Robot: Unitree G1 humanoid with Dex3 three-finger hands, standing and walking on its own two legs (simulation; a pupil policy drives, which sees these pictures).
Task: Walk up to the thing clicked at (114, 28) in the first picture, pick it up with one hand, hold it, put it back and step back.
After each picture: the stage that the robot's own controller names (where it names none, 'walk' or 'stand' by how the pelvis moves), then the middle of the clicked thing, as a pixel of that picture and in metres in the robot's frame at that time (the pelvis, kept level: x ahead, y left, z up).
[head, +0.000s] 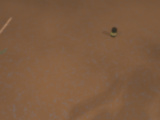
stand; (113, 32) +1.64 -0.42 -0.72
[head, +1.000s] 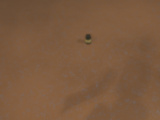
walk; (88, 39) +1.54 +0.00 -0.69
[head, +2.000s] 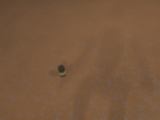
walk; (62, 71) +0.99 +0.30 -0.71
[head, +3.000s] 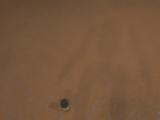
walk; (65, 105) +0.61 +0.23 -0.71
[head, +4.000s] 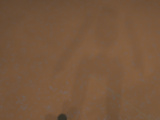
stand; out of the picture +0.42 +0.18 -0.69
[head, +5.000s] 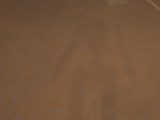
stand; out of the picture +0.36 +0.17 -0.72
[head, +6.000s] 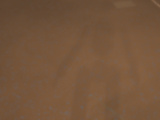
stand; out of the picture +0.35 +0.15 -0.72
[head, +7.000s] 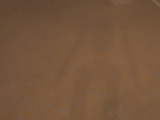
stand; out of the picture +0.36 +0.18 -0.73
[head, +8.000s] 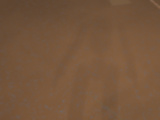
stand; out of the picture +0.35 +0.18 -0.73
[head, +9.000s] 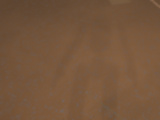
go down; out of the picture +0.35 +0.18 -0.73
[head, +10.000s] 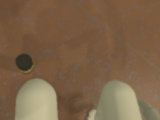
go down; (25, 64) +0.42 +0.23 -0.32
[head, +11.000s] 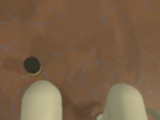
approach; (33, 67) +0.41 +0.23 -0.30
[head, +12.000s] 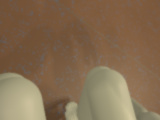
close in; out of the picture +0.40 +0.27 -0.22
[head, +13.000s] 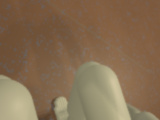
close; out of the picture +0.40 +0.28 -0.22
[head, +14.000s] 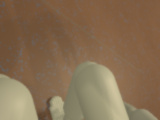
lift; out of the picture +0.39 +0.28 -0.22
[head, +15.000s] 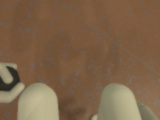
lift; (9, 83) +0.31 +0.25 -0.09
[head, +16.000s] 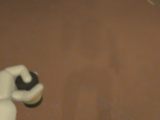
hold; (30, 90) +0.33 +0.18 +0.04
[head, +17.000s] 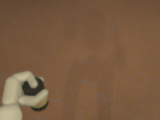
hold; (36, 95) +0.32 +0.17 -0.01
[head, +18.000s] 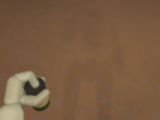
crouch; (37, 94) +0.32 +0.17 -0.01
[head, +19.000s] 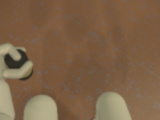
crouch; (20, 65) +0.41 +0.20 -0.10
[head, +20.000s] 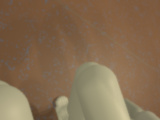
lower; out of the picture +0.40 +0.29 -0.22
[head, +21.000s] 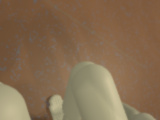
lower; out of the picture +0.41 +0.30 -0.22
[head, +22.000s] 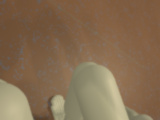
lower; out of the picture +0.41 +0.30 -0.22
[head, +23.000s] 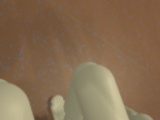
lower; out of the picture +0.41 +0.29 -0.22
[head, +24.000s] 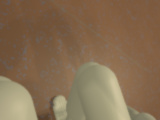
loosen; out of the picture +0.40 +0.28 -0.22
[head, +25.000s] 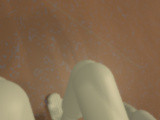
withdraw; out of the picture +0.40 +0.27 -0.23
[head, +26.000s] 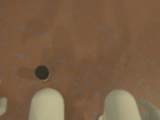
walk; (43, 74) +0.43 +0.21 -0.39
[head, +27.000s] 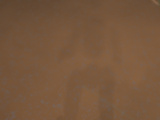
stand; out of the picture +0.36 +0.17 -0.66
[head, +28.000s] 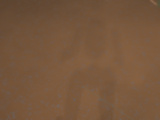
stand; out of the picture +0.37 +0.18 -0.67
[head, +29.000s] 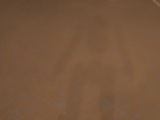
stand; out of the picture +0.37 +0.17 -0.70
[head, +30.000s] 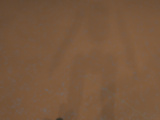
stand; out of the picture +0.39 +0.17 -0.71
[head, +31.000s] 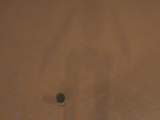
walk; (61, 99) +0.52 +0.16 -0.70
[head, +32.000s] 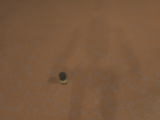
walk; (63, 78) +0.81 +0.25 -0.70
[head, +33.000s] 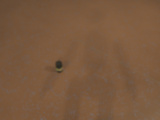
stand; (59, 66) +1.01 +0.22 -0.71
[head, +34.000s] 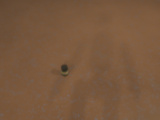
stand; (64, 70) +1.01 +0.19 -0.72
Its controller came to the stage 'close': yes
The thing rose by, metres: 0.70
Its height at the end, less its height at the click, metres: +0.00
